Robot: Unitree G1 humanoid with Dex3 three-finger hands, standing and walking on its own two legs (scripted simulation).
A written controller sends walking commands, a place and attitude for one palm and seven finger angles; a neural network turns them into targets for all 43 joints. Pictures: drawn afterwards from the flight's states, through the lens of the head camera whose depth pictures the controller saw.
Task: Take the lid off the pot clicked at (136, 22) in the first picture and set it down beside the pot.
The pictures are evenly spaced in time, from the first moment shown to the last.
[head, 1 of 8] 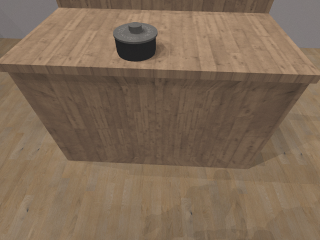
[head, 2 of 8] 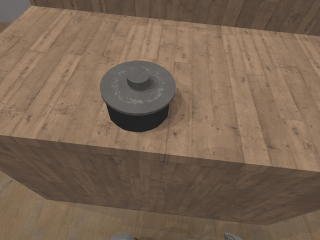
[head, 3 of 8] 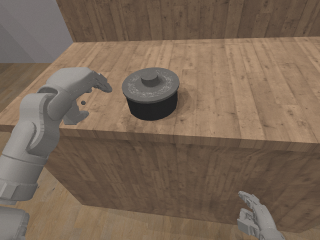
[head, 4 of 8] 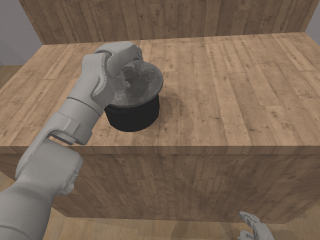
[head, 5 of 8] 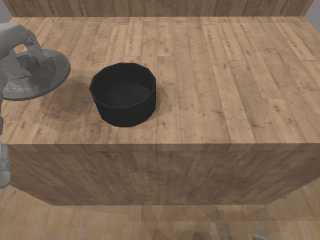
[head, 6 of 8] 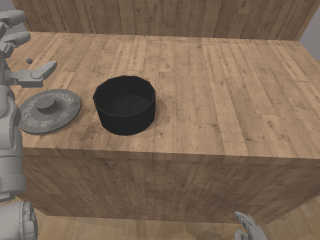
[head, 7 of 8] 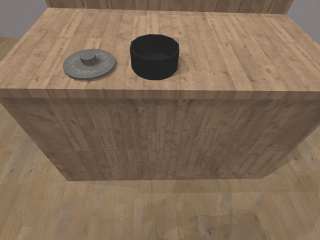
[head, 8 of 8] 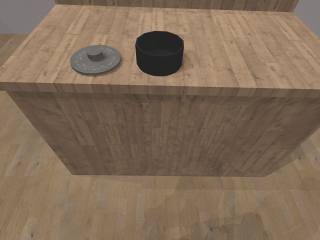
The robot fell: no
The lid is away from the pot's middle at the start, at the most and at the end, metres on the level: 0.00 0.24 0.23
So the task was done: yes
